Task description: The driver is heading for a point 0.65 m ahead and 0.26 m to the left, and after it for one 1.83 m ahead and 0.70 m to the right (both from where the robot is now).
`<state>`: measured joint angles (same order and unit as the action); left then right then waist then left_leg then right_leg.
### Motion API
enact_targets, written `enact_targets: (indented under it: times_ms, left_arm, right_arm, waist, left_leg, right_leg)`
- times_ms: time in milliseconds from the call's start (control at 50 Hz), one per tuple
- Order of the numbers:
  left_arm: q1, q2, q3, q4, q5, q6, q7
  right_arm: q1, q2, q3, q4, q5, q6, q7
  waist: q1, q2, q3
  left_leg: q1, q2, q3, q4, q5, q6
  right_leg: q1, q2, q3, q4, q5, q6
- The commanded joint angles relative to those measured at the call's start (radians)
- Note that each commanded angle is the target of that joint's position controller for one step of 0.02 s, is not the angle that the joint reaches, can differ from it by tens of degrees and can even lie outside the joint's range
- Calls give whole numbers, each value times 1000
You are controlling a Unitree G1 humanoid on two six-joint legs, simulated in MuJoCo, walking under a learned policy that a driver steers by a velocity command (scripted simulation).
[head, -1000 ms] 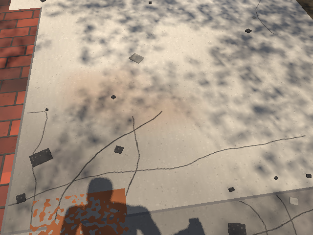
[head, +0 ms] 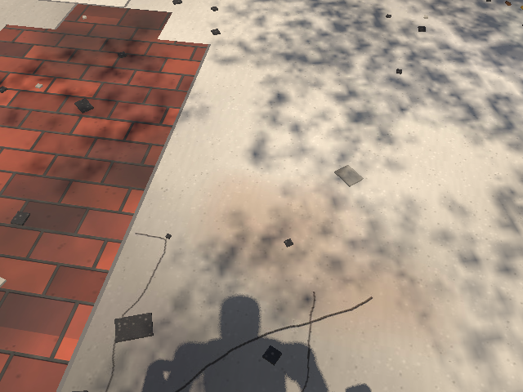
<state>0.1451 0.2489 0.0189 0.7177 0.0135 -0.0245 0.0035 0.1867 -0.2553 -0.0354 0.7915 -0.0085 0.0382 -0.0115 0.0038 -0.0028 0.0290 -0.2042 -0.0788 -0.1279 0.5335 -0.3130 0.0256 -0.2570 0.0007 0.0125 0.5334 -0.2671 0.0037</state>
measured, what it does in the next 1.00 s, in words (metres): walks ahead, turning left: left foot, then right foot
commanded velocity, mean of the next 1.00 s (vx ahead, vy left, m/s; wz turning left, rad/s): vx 0.23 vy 0.00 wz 0.43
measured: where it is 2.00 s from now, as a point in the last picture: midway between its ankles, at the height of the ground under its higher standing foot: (127, 337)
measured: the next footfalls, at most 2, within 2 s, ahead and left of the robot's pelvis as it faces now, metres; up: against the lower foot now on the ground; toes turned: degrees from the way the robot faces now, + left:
left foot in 0.48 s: -0.01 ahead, +0.14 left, +0.00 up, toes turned +12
right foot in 0.98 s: +0.41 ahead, +0.08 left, +0.00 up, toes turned +30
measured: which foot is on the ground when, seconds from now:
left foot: down 0.00-0.24, up 0.26-0.46, down 0.48-1.00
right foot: down 0.00-0.48, up 0.50-0.96, down 0.98-1.00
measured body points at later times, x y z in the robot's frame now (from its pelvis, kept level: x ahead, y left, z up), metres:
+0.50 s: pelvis +0.00 +0.04 -0.01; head +0.01 +0.08 +0.44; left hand +0.08 +0.35 -0.13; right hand +0.15 -0.23 -0.10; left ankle -0.04 +0.13 -0.74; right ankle +0.01 -0.12 -0.73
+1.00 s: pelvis +0.22 +0.11 -0.02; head +0.24 +0.14 +0.43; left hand +0.35 +0.43 -0.08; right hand +0.30 -0.17 -0.13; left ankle -0.04 +0.13 -0.72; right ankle +0.38 +0.06 -0.74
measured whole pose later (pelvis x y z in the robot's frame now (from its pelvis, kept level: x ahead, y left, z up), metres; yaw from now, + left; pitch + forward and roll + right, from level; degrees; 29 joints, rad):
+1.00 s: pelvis +0.22 +0.11 -0.02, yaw +28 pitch +3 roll -2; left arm -0.04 0.27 0.06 0.64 0.00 -0.12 -0.03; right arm 0.50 -0.28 -0.07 0.83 0.01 -0.02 -0.04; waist -0.09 0.00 0.02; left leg 0.04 -0.05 -0.26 0.55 -0.52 0.06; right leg -0.50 0.05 0.00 0.51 -0.06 -0.03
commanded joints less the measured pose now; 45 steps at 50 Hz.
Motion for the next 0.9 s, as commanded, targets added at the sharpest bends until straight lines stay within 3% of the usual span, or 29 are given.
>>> enact_targets:
  times_ms: [20,60,140,200,240,260,280,300,320,340,360,380,420,460,480,500,520,540,560,580,600,640,680,780,840,900]
  left_arm:
    - [-18,119,32,-61,-1,-8,4]
    - [-20,117,31,-54,-1,-6,3]
    - [-9,161,54,-57,-3,7,22]
    - [16,165,65,-58,-3,21,34]
    - [51,183,75,-51,1,27,40]
    - [56,198,80,-45,1,29,43]
    - [33,195,78,-52,0,28,52]
    - [34,190,73,-57,5,27,57]
    - [-6,190,72,-63,2,25,60]
    - [-53,206,80,-64,-10,22,57]
    - [-63,227,89,-59,-16,19,52]
    - [-67,244,95,-51,-23,21,46]
    - [-65,242,97,-40,-31,23,36]
    - [-59,195,85,-31,-34,22,29]
    - [-45,140,70,-28,-25,21,18]
    - [-71,63,46,-60,2,17,2]
    - [-152,100,54,-129,-39,-10,0]
    - [-195,169,72,-134,-75,-35,-2]
    - [-163,196,81,-116,-67,-52,-3]
    - [-130,188,84,-81,-34,-62,2]
    - [-116,187,87,-70,-13,-70,2]
    - [-127,164,87,-61,-13,-74,-10]
    - [-154,136,81,-69,-16,-73,-15]
    - [-287,94,65,-118,-26,-81,-34]
    - [-358,91,58,-153,-30,-92,-48]
    - [-333,118,65,-160,-34,-104,-54]
  right_arm:
    - [-11,-104,-27,-40,1,-14,-6]
    - [-9,-104,-28,-26,2,-14,-9]
    - [-37,-167,-50,-38,24,-11,-17]
    - [-33,-170,-61,-51,31,-5,-23]
    - [-20,-155,-62,-61,33,2,-24]
    - [-8,-146,-63,-67,32,6,-22]
    - [-9,-148,-68,-75,28,9,-16]
    - [-31,-174,-79,-87,27,12,-12]
    - [-21,-168,-83,-89,35,19,-10]
    - [4,-140,-73,-88,40,27,-6]
    - [-10,-124,-64,-91,38,30,-1]
    - [-13,-111,-57,-95,33,27,9]
    - [26,-120,-62,-87,35,15,30]
    - [172,-131,-75,-17,38,2,36]
    - [266,-159,-89,22,42,-4,30]
    - [328,-260,-105,7,35,-22,16]
    - [264,-301,-98,-59,5,-64,34]
    - [208,-254,-85,-69,2,-91,36]
    - [170,-211,-68,-69,14,-104,29]
    - [145,-193,-59,-75,20,-106,21]
    - [137,-187,-56,-76,18,-103,11]
    - [189,-160,-47,-69,11,-106,-2]
    - [243,-150,-45,-56,17,-107,-12]
    - [306,-153,-49,-33,23,-95,-28]
    - [339,-157,-54,-15,34,-86,-31]
    - [318,-168,-63,-13,38,-76,-38]
  waist:
    - [7,5,-83]
    - [7,10,-76]
    - [20,17,-61]
    - [24,-5,-67]
    - [29,-76,-82]
    - [22,-149,-88]
    - [24,-218,-92]
    - [36,-171,-72]
    - [7,-106,-50]
    - [-21,-84,-40]
    - [-10,-102,-34]
    - [-9,-126,-31]
    - [-30,-149,-45]
    - [-80,-84,-65]
    - [-103,50,-48]
    - [-102,320,-14]
    - [-99,274,-12]
    - [-85,155,67]
    - [-53,130,99]
    - [-36,102,93]
    - [-28,107,81]
    - [-39,100,48]
    - [-50,87,35]
    - [-92,116,65]
    - [-113,116,86]
    - [-83,138,77]
  left_leg:
    - [-17,83,-70,-71,280,20]
    - [-11,85,-71,-76,283,18]
    - [-76,88,-120,-44,329,38]
    - [-134,79,-134,9,284,38]
    - [-195,43,-77,122,192,9]
    - [-229,24,-14,218,60,-14]
    - [-268,32,32,391,-226,-34]
    - [-324,68,39,578,-337,-56]
    - [-330,108,21,611,-326,-65]
    - [-306,149,30,511,-259,-63]
    - [-262,153,75,425,-198,-60]
    - [-183,148,114,345,-168,-50]
    - [-42,109,186,197,-101,-22]
    - [147,42,260,45,-15,10]
    - [241,51,182,-45,-91,52]
    - [291,298,-278,-176,-182,160]
    - [203,439,-700,-386,-444,339]
    - [175,452,-676,-438,-526,327]
    - [175,417,-576,-418,-445,281]
    - [170,366,-466,-386,-307,236]
    - [168,323,-382,-382,-189,209]
    - [197,279,-287,-388,-10,188]
    - [228,262,-231,-382,118,181]
    - [166,226,-176,-362,209,164]
    - [175,242,-209,-322,258,169]
    - [195,267,-246,-272,355,149]
  right_leg:
    - [104,-72,65,-50,273,-37]
    - [103,-68,62,-54,266,-35]
    - [131,-66,30,-24,255,-43]
    - [153,-103,45,-28,268,-74]
    - [190,-210,139,-91,306,-143]
    - [201,-308,220,-138,357,-205]
    - [185,-416,309,-178,420,-279]
    - [157,-477,342,-213,459,-326]
    - [122,-454,289,-221,410,-300]
    - [95,-395,202,-246,217,-233]
    - [67,-349,140,-273,64,-194]
    - [16,-312,85,-291,-34,-171]
    - [-42,-272,14,-279,-176,-149]
    - [-131,-238,-67,-143,-309,-113]
    - [-232,-186,-146,77,-362,-67]
    - [-484,-80,-182,546,-431,15]
    - [-649,6,18,639,-384,1]
    - [-684,-50,69,652,-274,-24]
    - [-681,-75,70,608,-150,-36]
    - [-634,-95,67,568,-62,-29]
    - [-590,-98,65,508,13,-16]
    - [-545,-73,44,431,135,4]
    - [-543,-51,36,336,210,23]
    - [-458,-4,20,91,327,56]
    - [-435,9,21,14,317,48]
    - [-344,16,30,-39,290,20]
Keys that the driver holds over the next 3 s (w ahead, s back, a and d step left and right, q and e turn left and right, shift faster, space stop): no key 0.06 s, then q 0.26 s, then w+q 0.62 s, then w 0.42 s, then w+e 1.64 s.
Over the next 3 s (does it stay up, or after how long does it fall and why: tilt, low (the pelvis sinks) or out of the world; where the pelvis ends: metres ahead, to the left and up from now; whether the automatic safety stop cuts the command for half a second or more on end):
stays up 1.23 0.39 -0.02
